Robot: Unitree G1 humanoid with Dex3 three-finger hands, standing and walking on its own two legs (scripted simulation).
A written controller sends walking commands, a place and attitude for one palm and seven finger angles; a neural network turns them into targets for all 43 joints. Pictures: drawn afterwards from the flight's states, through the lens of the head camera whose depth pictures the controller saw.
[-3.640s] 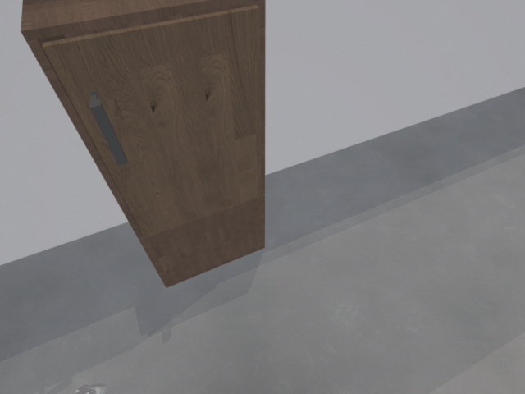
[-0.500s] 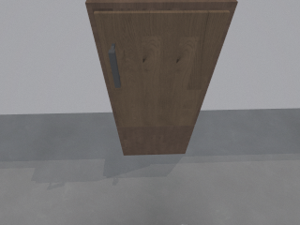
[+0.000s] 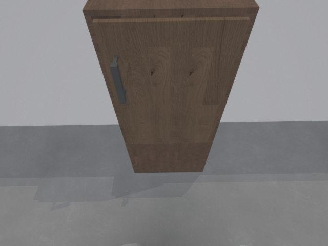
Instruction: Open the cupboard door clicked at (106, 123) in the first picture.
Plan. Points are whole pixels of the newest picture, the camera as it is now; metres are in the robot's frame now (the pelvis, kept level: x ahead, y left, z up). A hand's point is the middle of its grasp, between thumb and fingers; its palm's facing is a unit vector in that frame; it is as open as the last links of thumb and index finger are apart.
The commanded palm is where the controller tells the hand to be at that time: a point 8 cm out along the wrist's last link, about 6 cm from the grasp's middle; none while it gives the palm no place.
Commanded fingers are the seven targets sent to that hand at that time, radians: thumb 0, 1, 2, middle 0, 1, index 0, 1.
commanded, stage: come to a stop and stand still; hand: left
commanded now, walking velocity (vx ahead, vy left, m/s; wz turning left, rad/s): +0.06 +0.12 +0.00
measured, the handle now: (119, 80) +0.56 +0.19 +0.06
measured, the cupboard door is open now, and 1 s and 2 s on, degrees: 0 0 0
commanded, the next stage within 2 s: look again from close up in 0.76 s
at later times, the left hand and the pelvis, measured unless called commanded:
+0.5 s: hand out of the picture -0.04 +0.21 -0.18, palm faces +0.10 -0.98 -0.20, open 7.3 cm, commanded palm none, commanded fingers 0.00 0.90 0.90 -0.20 -0.30 -0.20 -0.30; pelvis -0.04 +0.03 +0.01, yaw +2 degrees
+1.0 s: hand out of the picture -0.03 +0.21 -0.17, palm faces +0.04 -0.98 -0.22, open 7.3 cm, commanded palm none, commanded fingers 0.00 0.90 0.90 -0.20 -0.30 -0.20 -0.30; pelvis -0.04 +0.02 +0.00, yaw +2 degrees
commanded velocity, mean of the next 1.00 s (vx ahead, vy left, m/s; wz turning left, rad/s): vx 0.02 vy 0.03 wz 0.00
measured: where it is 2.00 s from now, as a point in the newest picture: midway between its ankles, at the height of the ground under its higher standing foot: outside the picture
